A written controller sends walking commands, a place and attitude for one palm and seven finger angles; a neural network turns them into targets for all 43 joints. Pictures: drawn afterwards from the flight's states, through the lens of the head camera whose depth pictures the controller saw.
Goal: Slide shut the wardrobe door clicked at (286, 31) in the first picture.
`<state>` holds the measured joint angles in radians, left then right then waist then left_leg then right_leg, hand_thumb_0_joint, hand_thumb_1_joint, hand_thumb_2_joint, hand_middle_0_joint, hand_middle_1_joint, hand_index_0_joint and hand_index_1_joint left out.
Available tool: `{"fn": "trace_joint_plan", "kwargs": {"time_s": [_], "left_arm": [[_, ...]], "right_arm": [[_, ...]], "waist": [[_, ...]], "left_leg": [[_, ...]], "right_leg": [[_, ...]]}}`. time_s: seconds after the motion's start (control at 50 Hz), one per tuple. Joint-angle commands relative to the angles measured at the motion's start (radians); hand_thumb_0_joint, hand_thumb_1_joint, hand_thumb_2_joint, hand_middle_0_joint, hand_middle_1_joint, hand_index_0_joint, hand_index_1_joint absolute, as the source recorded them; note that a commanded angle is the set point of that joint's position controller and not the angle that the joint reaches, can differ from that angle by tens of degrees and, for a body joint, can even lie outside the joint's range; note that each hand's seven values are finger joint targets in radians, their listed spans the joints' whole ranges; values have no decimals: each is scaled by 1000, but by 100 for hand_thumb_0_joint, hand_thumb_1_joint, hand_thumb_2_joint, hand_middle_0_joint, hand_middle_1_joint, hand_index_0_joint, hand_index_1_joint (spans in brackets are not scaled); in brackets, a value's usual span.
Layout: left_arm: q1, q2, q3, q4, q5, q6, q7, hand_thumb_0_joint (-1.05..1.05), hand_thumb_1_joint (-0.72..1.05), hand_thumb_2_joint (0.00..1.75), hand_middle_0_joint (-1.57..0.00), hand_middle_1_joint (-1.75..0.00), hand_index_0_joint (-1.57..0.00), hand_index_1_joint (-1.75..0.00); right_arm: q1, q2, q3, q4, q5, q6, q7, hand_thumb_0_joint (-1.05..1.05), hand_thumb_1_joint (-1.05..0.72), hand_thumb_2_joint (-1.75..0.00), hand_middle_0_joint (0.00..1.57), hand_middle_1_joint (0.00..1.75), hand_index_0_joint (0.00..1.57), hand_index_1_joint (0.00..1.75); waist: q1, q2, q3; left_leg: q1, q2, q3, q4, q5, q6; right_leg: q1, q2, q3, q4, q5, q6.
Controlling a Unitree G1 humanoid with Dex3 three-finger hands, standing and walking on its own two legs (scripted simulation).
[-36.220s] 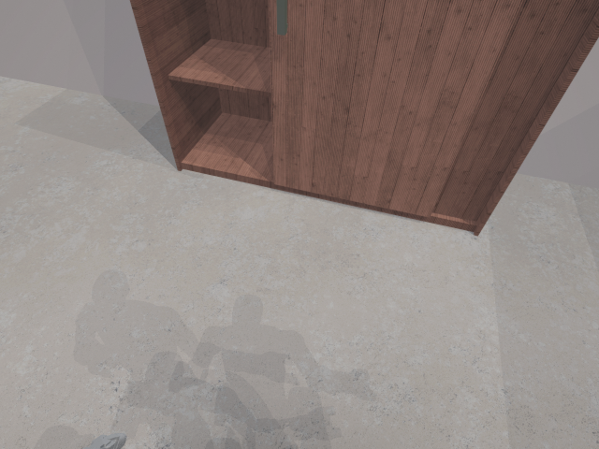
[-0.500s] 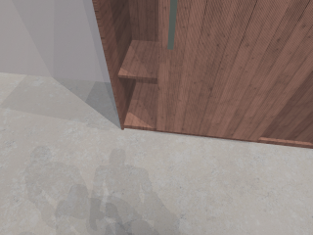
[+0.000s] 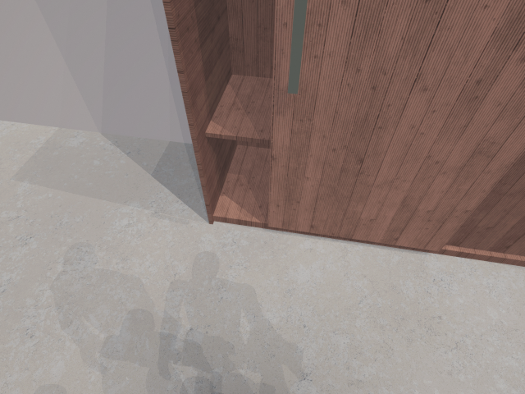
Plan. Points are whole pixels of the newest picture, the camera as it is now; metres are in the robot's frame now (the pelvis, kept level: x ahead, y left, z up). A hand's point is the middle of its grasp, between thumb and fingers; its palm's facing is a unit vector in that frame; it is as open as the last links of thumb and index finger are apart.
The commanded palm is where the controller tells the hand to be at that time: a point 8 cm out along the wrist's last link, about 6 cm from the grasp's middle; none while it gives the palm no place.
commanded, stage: look to check the result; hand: right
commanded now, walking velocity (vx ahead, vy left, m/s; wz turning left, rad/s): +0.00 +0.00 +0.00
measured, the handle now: (298, 32) +0.87 -0.02 +0.15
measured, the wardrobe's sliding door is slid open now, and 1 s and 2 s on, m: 0.26 0.26 0.26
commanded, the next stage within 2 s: walk to a spot facing it in 0.50 s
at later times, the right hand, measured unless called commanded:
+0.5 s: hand out of the picture +0.02 -0.18 -0.18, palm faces -0.01 +0.98 -0.18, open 7.4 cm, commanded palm none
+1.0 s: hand out of the picture +0.05 -0.19 -0.19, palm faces -0.12 +0.95 -0.28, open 7.4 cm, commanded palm none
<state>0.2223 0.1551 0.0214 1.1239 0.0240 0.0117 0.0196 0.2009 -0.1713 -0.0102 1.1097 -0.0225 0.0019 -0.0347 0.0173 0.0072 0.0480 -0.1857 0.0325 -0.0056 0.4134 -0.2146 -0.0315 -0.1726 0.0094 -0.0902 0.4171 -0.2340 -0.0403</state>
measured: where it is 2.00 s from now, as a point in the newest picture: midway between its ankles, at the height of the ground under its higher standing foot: outside the picture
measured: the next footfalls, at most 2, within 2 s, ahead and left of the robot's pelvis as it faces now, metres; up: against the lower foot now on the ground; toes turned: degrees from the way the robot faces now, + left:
right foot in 1.28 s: +0.12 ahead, -0.10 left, +0.00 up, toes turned +34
left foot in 1.58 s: -0.05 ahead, +0.12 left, +0.00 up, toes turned +34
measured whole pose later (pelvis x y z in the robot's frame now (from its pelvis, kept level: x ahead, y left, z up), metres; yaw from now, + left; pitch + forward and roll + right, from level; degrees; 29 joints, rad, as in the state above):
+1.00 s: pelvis -0.01 +0.01 -0.02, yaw +11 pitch -1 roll +0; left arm 0.16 0.21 0.07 1.03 0.02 0.06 0.02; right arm 0.25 -0.20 -0.07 1.03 -0.03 0.03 -0.01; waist -0.02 -0.03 0.12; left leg -0.31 -0.01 0.00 0.65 -0.31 0.02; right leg -0.30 -0.07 -0.17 0.79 -0.46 0.00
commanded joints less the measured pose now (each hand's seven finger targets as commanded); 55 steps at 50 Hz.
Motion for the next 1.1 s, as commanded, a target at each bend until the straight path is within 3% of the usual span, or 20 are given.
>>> {"fn": "trace_joint_plan", "kwargs": {"time_s": [0.0, 0.06, 0.14, 0.36, 0.42, 0.46, 0.62, 0.72, 0.76, 0.78, 0.82, 0.84, 0.88, 0.9, 0.92, 0.94, 0.96, 0.98, 1.02, 1.08], "left_arm": [[40, 115, 16, -28, -2, -15, 12, 0, 90, 90, -20, -30, -20, -30], [49, 120, 17, -28, -5, -16, 12, 0, 90, 90, -20, -30, -20, -30], [43, 115, 15, -23, -4, -15, 14, 0, 90, 90, -20, -30, -20, -30], [46, 120, 16, -22, -7, -15, 14, 0, 90, 90, -20, -30, -20, -30], [42, 117, 16, -20, -5, -12, 13, 0, 90, 90, -20, -30, -20, -30], [47, 126, 17, -24, -7, -15, 12, 0, 90, 90, -20, -30, -20, -30], [47, 121, 18, -23, -5, -16, 16, 0, 90, 90, -20, -30, -20, -30], [37, 162, 46, -58, -2, 5, 25, 0, 90, 90, -20, -30, -20, -30], [27, 198, 62, -81, -1, 10, 25, 0, 90, 90, -20, -30, -20, -30], [17, 208, 68, -92, 2, 11, 23, 0, 90, 90, -20, -30, -20, -30], [-3, 211, 70, -108, 6, 10, 19, 0, 90, 90, -20, -30, -20, -30], [-17, 210, 71, -117, 8, 9, 18, 0, 90, 90, -20, -30, -20, -30], [-50, 214, 74, -135, 8, 6, 16, 0, 90, 90, -20, -30, -20, -30], [-70, 209, 76, -148, 4, 9, 16, 0, 90, 90, -20, -30, -20, -30], [-63, 165, 77, -174, -8, 12, 13, 0, 90, 90, -20, -30, -20, -30], [-93, 122, 63, -210, -14, 21, 6, 0, 90, 90, -20, -30, -20, -30], [-83, 150, 63, -209, -11, 34, 3, 0, 90, 90, -20, -30, -20, -30], [-101, 135, 65, -206, -10, 36, 4, 0, 90, 90, -20, -30, -20, -30], [-121, 149, 64, -210, -7, 32, 7, 0, 90, 90, -20, -30, -20, -30], [-110, 134, 56, -222, -11, 25, 6, 0, 90, 90, -20, -30, -20, -30]], "right_arm": [[64, -99, -18, -26, 1, -14, -7, 0, -90, -90, 20, 30, 20, 30], [75, -105, -18, -24, 1, -15, -8, 0, -90, -90, 20, 30, 20, 30], [72, -97, -15, -16, 1, -12, -8, 0, -90, -90, 20, 30, 20, 30], [96, -100, -12, -9, 1, -14, -8, 0, -90, -90, 20, 30, 20, 30], [85, -97, -11, -9, 0, -12, -7, 0, -90, -90, 20, 30, 20, 30], [95, -105, -12, -10, 0, -15, -7, 0, -90, -90, 20, 30, 20, 30], [88, -96, -13, -15, 1, -11, -7, 0, -90, -90, 20, 30, 20, 30], [62, -118, -44, -61, -2, 17, 7, 0, -90, -90, 20, 30, 20, 30], [69, -120, -56, -82, -3, 26, 14, 0, -90, -90, 20, 30, 20, 30], [68, -116, -60, -92, -5, 33, 18, 0, -90, -90, 20, 30, 20, 30], [63, -108, -69, -114, -8, 41, 23, 0, -90, -90, 20, 30, 20, 30], [61, -104, -71, -124, -8, 41, 26, 0, -90, -90, 20, 30, 20, 30], [109, -98, -77, -124, -8, 30, 30, 0, -90, -90, 20, 30, 20, 30], [153, -111, -83, -112, -9, 23, 28, 0, -90, -90, 20, 30, 20, 30], [181, -177, -92, -108, -18, 11, 18, 0, -90, -90, 20, 30, 20, 30], [183, -243, -103, -109, -16, 8, 7, 0, -90, -90, 20, 30, 20, 30], [170, -244, -102, -116, -5, 13, 2, 0, -90, -90, 20, 30, 20, 30], [133, -212, -104, -133, -7, 17, -4, 0, -90, -90, 20, 30, 20, 30], [75, -205, -103, -162, -7, 17, -6, 0, -90, -90, 20, 30, 20, 30], [68, -232, -112, -182, -10, 13, -4, 0, -90, -90, 20, 30, 20, 30]], "waist": [[-6, 3, -31], [-5, 1, -56], [-4, -1, -11], [-5, -9, -14], [-3, -8, 29], [-4, 10, -9], [-4, -12, 1], [-2, -52, 16], [-7, -112, 12], [-12, -143, 19], [-20, -160, 29], [-27, -154, 35], [-58, -100, -11], [-77, -17, -19], [-71, 224, -51], [-82, 379, -22], [-70, 303, -16], [-55, 202, -3], [-38, 156, 3], [-35, 99, -95]], "left_leg": [[-17, 73, -45, -53, 158, 39], [-5, 72, -45, -49, 176, 40], [-21, 70, -48, -59, 156, 39], [-21, 71, -52, -71, 140, 38], [-38, 67, -51, -83, 88, 38], [-21, 70, -50, -77, 113, 37], [-36, 69, -58, -70, 134, 38], [-148, 28, -62, 53, 107, 41], [-193, -7, -41, 185, 12, 38], [-207, -16, -19, 281, -106, 32], [-213, -2, -1, 401, -246, 26], [-196, 8, 3, 388, -256, 27], [-108, 4, 11, 265, -148, 30], [-42, 16, -38, 128, 86, 45], [26, 157, -268, -6, 345, 98], [57, 310, -488, -104, 477, 202], [26, 300, -465, -124, 381, 234], [13, 261, -455, -121, 278, 246], [-10, 221, -425, -93, 284, 239], [56, 189, -372, -50, 363, 225]], "right_leg": [[41, -129, 107, -86, 169, 5], [60, -132, 106, -77, 202, 4], [47, -131, 106, -90, 177, 5], [56, -129, 104, -92, 153, 3], [27, -128, 109, -115, 83, 4], [46, -128, 110, -104, 110, 1], [60, -134, 101, -101, 138, 2], [66, -204, 109, -80, 65, -23], [51, -276, 159, -113, 2, -62], [26, -325, 176, -137, -7, -93], [-11, -370, 155, -137, 46, -127], [-20, -372, 122, -103, 122, -122], [-15, -340, 39, 37, 296, -84], [-54, -284, -8, 158, 253, -36], [-157, -155, -91, 346, 23, 34], [-316, -37, -59, 534, -341, 67], [-323, -55, 46, 654, -323, 60], [-362, -69, 87, 698, -281, 58], [-372, -83, 116, 713, -220, 71], [-296, -76, 97, 563, -211, 88]]}}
